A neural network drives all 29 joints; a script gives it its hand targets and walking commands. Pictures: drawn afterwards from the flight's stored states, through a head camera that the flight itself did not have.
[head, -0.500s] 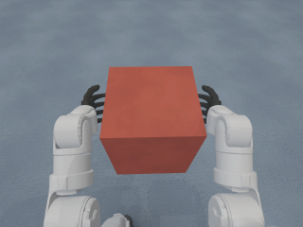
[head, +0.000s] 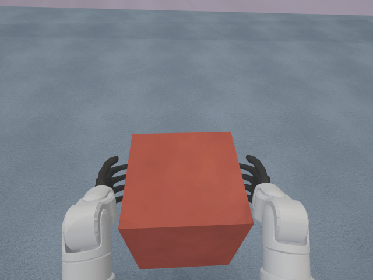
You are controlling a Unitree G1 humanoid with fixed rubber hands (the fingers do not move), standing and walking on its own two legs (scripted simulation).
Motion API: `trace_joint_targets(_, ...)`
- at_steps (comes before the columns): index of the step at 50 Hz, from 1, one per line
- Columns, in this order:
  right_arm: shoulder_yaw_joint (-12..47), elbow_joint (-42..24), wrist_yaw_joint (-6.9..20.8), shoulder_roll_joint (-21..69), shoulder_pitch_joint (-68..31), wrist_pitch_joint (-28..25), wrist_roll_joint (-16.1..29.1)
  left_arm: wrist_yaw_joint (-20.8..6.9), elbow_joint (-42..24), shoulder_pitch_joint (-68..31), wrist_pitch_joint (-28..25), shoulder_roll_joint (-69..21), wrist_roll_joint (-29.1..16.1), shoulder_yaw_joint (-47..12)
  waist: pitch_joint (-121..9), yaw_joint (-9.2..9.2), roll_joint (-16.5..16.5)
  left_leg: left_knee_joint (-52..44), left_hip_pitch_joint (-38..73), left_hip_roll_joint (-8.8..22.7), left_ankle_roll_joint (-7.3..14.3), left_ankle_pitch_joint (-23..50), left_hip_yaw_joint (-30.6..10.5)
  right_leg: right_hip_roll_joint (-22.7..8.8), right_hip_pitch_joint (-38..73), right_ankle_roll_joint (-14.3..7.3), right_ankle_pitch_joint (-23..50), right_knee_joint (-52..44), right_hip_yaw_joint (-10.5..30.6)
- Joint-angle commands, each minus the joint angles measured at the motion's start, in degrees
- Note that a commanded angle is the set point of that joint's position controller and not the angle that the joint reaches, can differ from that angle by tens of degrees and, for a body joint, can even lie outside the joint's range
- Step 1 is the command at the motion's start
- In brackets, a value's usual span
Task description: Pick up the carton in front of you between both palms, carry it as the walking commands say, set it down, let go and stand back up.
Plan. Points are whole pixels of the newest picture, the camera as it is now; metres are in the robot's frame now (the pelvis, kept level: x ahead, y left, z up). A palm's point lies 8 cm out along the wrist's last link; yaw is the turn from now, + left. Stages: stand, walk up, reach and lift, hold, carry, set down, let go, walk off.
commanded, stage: carry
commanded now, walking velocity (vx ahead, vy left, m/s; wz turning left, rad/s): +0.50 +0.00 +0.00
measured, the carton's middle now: (183, 203) +0.28 +0.00 +0.02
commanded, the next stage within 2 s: none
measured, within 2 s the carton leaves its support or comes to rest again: neither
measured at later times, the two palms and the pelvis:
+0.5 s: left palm (123, 101) +0.55 +0.16 +0.10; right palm (229, 100) +0.56 -0.14 +0.10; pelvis +0.30 +0.00 +0.00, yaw +2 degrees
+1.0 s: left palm (137, 51) +0.87 +0.15 +0.10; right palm (215, 53) +0.88 -0.14 +0.10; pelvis +0.62 +0.00 -0.01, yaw +1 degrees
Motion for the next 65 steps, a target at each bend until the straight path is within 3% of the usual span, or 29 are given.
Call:
trace_joint_targets(1, 39.33, -2.53, 15.05, 49.33, -25.6, 0.73, 22.98, -14.22, -1.43, -26.13, 0.34, -50.99, -23.08, -40.51, -8.5, 0.54, 7.99, 9.55, 0.12, 9.89, 3.62, 39.8, 0.18, 3.99, 12.8, -1.61, 1.71, -6.5, -5.54)
trace_joint_targets(2, 39.45, -2.26, 14.93, 48.49, -25.05, 0.97, 22.73, -14.39, -0.17, -24.78, 0.52, -50.4, -22.77, -39.88, -11.8, 1.05, 5.53, 17.75, -6.17, 8.06, 1.96, 37.77, 2.38, 4.1, 24.62, -2.28, -1.86, -5.78, -5.62)
trace_joint_targets(3, 39.45, -2.08, 14.94, 47.47, -25.18, 1.24, 22.56, -14.48, 0.82, -22.8, 0.67, -49.35, -22.27, -39.07, -15.98, 2.36, -1.89, 31.66, -15.01, 6.38, 0.12, 21.06, 2.97, -7.13, 34.74, -4.03, -6.58, -8.08, 9.73)
trace_joint_targets(4, 40.41, -2.88, 14.91, 48.38, -26.92, 1.77, 23.06, -14.68, 3.39, -23.25, 0.19, -49.04, -21.28, -38.19, -18.3, 2.55, -17.09, 46.21, -33.69, -1.7, -2.02, 3.04, 0.82, -19.91, 46.74, -12.29, -10.76, -13.5, 34.45)
trace_joint_targets(5, 40.68, -2.62, 15.12, 48.66, -27.59, 1.56, 23.27, -14.82, 3.5, -22.6, -0.15, -50.58, -21.9, -38.42, -16.04, 2.1, -16.52, 54.79, -40.83, -1.31, -0.76, -7.98, -5.93, -20.76, 45.03, -14.04, -5.19, -16.22, 38.54)
trace_joint_targets(8, 41.51, -2.31, 15.4, 52.89, -29.52, -0.26, 24.14, -15.31, 0.53, -27.14, -1.55, -55.26, -23.73, -40.24, -13.2, 1.31, -2.83, 52.71, -39.9, 5.62, 1.12, -1.14, -9.34, -16.74, 33.62, -9.99, -0.57, -16.68, 23.18)
trace_joint_targets(10, 42.34, -2.49, 14.99, 54.56, -29.83, -1.2, 24.1, -15.47, -0.72, -29.22, -2.3, -55.82, -24.63, -41.18, -12.73, 1.06, -4.49, 45.83, -36.09, 5.79, 0.62, 3.38, -7.58, -14.6, 28.44, -8.12, -6.8, -19.55, 16.43)
trace_joint_targets(14, 42.1, -3.16, 13.89, 53.51, -26.64, -1.86, 22.51, -15.74, -2.06, -27.16, -2.41, -53.45, -25.29, -41.73, -10.29, 1.35, -6.79, 32.7, -37.24, 5.66, -1.24, 8.93, -4.32, -13.14, 28.62, -8.91, -8.97, -23.59, 10.73)
trace_joint_targets(23, 40.5, -3.72, 13.76, 48.39, -24.43, 1.12, 22.33, -15.12, -1.73, -23.42, 0.3, -48.17, -23.16, -39.59, -3.29, 1.98, -8.6, 14.29, -33.93, 2.4, 0.14, 17.78, 2.02, -10.27, 33.94, -6.18, 9.62, -18.56, 2.69)
trace_joint_targets(26, 39.66, -2.61, 14.09, 47.8, -24.3, 1.7, 22.54, -14.91, -1.16, -24.45, 0.88, -47.71, -22.99, -39.6, -6.05, 0.93, -7.24, 9.52, -19.79, -1.35, 1.48, 13.76, 6.97, -8.16, 31.72, -3.92, 19.86, -5.27, -1.96)
trace_joint_targets(27, 39.06, -1.67, 14.19, 47.6, -23.57, 1.7, 22.44, -14.84, -1.16, -24.68, 1.02, -47.45, -23.01, -39.68, -10.11, 0.1, -4.53, 10.17, -6.96, -0.74, 1.99, 11.44, 5.64, -6.41, 25.08, -2.07, 18.59, 4.33, -3.67)
trace_joint_targets(28, 38.35, -0.69, 14.31, 47.3, -22.76, 1.51, 21.81, -14.88, -2.1, -25.91, 1.3, -47.08, -23.35, -40.07, -14.25, -1.1, 5.22, 5.12, 3.57, 11.77, 5.37, 3.59, -14.26, -2.74, 13.46, 0.76, 5.98, 19.51, -3.95)
trace_joint_targets(29, 38.26, 0.96, 14.48, 48.44, -23.41, 0.91, 21.49, -14.96, -2.85, -27.92, 1.58, -48.52, -23.95, -41.11, -17.03, -0.96, 19.32, -0.1, 14.85, 22.38, 12.82, 6.19, -35.75, 4.48, -3.66, 2.48, -18.14, 33.28, -1.26)
trace_joint_targets(30, 38.32, 0.4, 14.55, 50.07, -23.05, 0.52, 22.38, -15.16, -2.23, -28.55, 1.2, -49.92, -24.27, -41.48, -15.94, -0.67, 16.4, -0.93, 13.58, 23.02, 14.11, 13.67, -36.2, 2.76, -8.84, 0.83, -23.12, 41.29, 5.61)
trace_joint_targets(31, 39.02, -0.81, 14.66, 52.11, -24.22, -0.01, 22.93, -15.39, -2.3, -29.26, 0.51, -51.51, -24.54, -41.58, -15.58, -0.83, 11.95, 0.55, 10.87, 21.13, 13.34, 19.52, -29.96, 0.36, -9.63, -0.77, -22.08, 43.66, 7.59)
trace_joint_targets(32, 39.71, -1.81, 14.79, 54.02, -25.23, -0.6, 23.36, -15.46, -2.53, -29.3, -0.22, -53.13, -24.7, -42.02, -15.82, -0.66, 5.65, 0.79, 8.1, 20.15, 11.42, 20.15, -25.76, -1.86, -9.24, -1.48, -18.75, 41.65, 8.81)
trace_joint_targets(33, 40.52, -3.01, 14.91, 55.49, -26.5, -1.18, 24.01, -15.4, -2.72, -28.99, -0.96, -54.12, -24.53, -42.3, -14.97, -0.24, 2.68, -0.54, 3.9, 18.95, 9.28, 19.8, -21.56, -3.46, -7.11, -1.66, -15.23, 37.32, 9.37)
trace_joint_targets(35, 41.33, -4.2, 15.08, 56.19, -27.35, -1.97, 24.79, -15.03, -2.77, -27.9, -1.99, -56.08, -24.22, -42.71, -14.95, -0.01, 4.95, -3.21, 0.62, 17.16, 7.53, 14.39, -15.79, -3.32, -4.02, -1.23, -11.95, 30.82, 7.56)
trace_joint_targets(38, 42.04, -5.68, 15.53, 54.73, -25.46, -2.28, 25.35, -14.14, -3.35, -24.66, -2.96, -55.61, -22.89, -42.62, -12.77, -0.05, 6.59, -6.36, -0.13, 16.11, 8.56, 10.95, -11.3, -2.93, -4.58, 0.21, -8.98, 20.65, 4.75)
trace_joint_targets(47, 40.04, -5.84, 14.8, 47.51, -21.71, 0.26, 23.08, -13.83, -4.84, -22.85, -0.17, -49.01, -22.81, -41.37, -4.18, -0.55, 8.74, -3.28, 2.89, 12.43, 5.58, 26.68, -1.76, 0.05, -0.41, -0.56, 2.19, -1.09, -2.45)
trace_joint_targets(50, 39.7, -4.74, 14.58, 46.47, -22.74, 1.16, 22.44, -14.31, -3.47, -23.23, 0.82, -48.05, -23.03, -40.56, -5.92, 0.63, 7.27, 9.38, -0.26, 10.13, 2.98, 33.75, 3.34, 3.52, 13.82, -1.76, -0.91, -6.15, -7.11)
trace_joint_targets(51, 39.68, -4.46, 14.48, 45.96, -23.09, 1.41, 22.26, -14.47, -2.39, -22.63, 0.99, -47.83, -22.98, -39.97, -9.59, 1.42, 4.74, 19.01, -7.22, 8.4, 1.35, 32.58, 4.88, 2.59, 26.11, -2.19, -4.18, -5.03, -5.38)
trace_joint_targets(52, 39.85, -4.93, 14.49, 45.53, -24.25, 1.86, 22.39, -14.57, -1.42, -21.95, 0.99, -47.14, -22.4, -39.19, -13.03, 2.64, -5.46, 34.5, -18.11, 4.61, -1.11, 20.19, 5.35, -9.56, 35.2, -5.73, -11.63, -10.38, 14.63)
trace_joint_targets(53, 40.86, -6.07, 14.52, 46.89, -26.39, 2.16, 22.98, -14.73, 0.34, -22.85, 0.49, -47.84, -22.2, -38.88, -15.19, 2.67, -19.57, 48.25, -35.43, -2.39, -2.93, -4.15, 1.45, -20.35, 46.12, -12.92, -9.15, -15.99, 35.8)
trace_joint_targets(54, 41.01, -5.1, 14.68, 47.92, -26.86, 1.88, 23.16, -14.84, -0.21, -22.89, 0.2, -49.63, -23.03, -39.08, -14.37, 2.25, -16.58, 56.39, -40.56, -0.26, -1.02, -8.28, -6.06, -20.99, 45.48, -13.9, -0.56, -16.54, 36.15)
trace_joint_targets(55, 41.3, -4.92, 14.85, 49.76, -27.67, 1.33, 23.65, -14.99, -0.97, -24.04, -0.24, -51.79, -23.44, -39.39, -14.54, 2.12, -12.51, 58.7, -41.23, 2.0, 0.41, -7.05, -7.76, -19.2, 43.38, -13.25, 6.44, -14.71, 30.04)
trace_joint_targets(56, 41.53, -4.86, 14.91, 51.34, -28.06, 0.63, 23.86, -15.16, -1.69, -25.08, -0.76, -53.72, -23.85, -39.9, -14.82, 1.84, -5.88, 56.49, -41.07, 4.27, 1.05, -3.94, -8.71, -18.21, 40.99, -11.5, 8.05, -14.26, 25.31)
trace_joint_targets(57, 41.83, -5.21, 14.86, 52.55, -28.17, -0.09, 23.88, -15.32, -2.57, -26.39, -1.33, -55.23, -24.29, -40.6, -14.06, 1.59, -2.99, 51.94, -39.38, 5.65, 1.14, -0.55, -9.01, -16.92, 37.51, -9.62, 7.77, -15.52, 21.23)
trace_joint_targets(65, 42.3, -7.97, 12.84, 53.14, -22.98, -2.12, 22.05, -15.96, -7.3, -23.6, -2.12, -52.67, -25.56, -41.57, -11.96, 1.58, -9.68, 21.38, -28.77, 0.28, -0.69, 11.38, 0.6, -10.22, 33.5, -6.29, 34.03, -12.7, 0.07)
